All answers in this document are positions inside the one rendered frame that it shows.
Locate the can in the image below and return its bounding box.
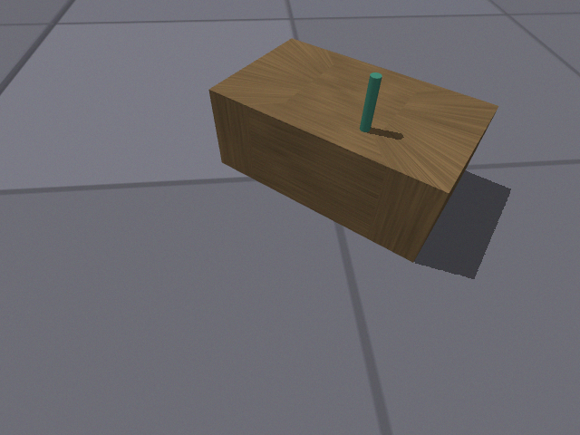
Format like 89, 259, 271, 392
360, 72, 382, 132

